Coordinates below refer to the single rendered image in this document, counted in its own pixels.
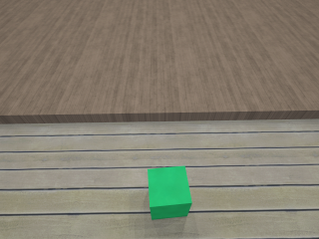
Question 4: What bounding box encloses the carton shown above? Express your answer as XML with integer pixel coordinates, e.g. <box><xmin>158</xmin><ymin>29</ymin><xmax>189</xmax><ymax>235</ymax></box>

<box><xmin>148</xmin><ymin>165</ymin><xmax>192</xmax><ymax>220</ymax></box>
